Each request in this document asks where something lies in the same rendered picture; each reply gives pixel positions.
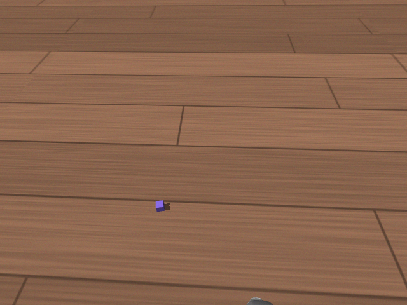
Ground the cube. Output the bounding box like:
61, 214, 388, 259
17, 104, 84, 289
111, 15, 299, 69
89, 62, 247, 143
156, 200, 165, 212

